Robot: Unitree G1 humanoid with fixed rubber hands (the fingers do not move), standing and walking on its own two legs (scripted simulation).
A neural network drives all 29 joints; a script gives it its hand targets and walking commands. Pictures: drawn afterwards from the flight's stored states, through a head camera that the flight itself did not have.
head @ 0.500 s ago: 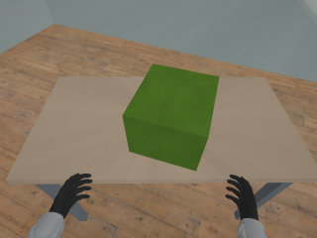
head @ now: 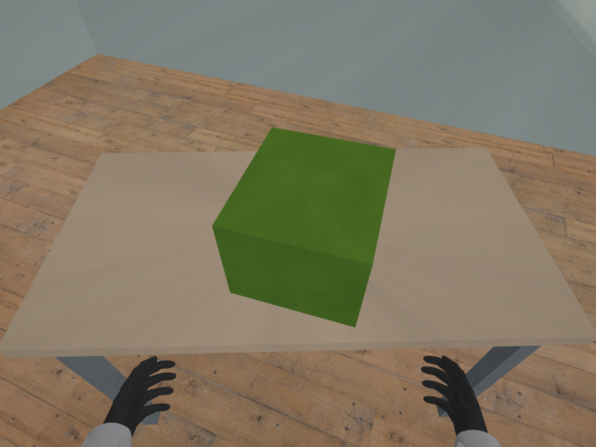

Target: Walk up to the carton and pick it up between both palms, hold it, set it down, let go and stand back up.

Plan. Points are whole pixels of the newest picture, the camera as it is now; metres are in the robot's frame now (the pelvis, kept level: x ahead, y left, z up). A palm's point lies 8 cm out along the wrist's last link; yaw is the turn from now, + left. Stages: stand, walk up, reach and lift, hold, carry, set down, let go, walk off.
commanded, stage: set down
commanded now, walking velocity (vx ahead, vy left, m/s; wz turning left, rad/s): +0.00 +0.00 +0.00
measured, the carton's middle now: (311, 222) +0.48 +0.01 -0.02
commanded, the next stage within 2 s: let go in 0.34 s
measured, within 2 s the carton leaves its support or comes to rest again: neither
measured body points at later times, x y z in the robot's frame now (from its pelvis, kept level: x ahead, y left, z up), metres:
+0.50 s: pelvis -0.01 +0.00 +0.00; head +0.00 +0.01 +0.45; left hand +0.17 +0.23 -0.08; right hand +0.17 -0.23 -0.08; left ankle -0.01 +0.13 -0.75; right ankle -0.02 -0.12 -0.75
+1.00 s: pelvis -0.01 +0.00 +0.00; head -0.01 +0.01 +0.45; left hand +0.14 +0.26 -0.09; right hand +0.13 -0.25 -0.10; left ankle -0.01 +0.13 -0.75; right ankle -0.02 -0.12 -0.75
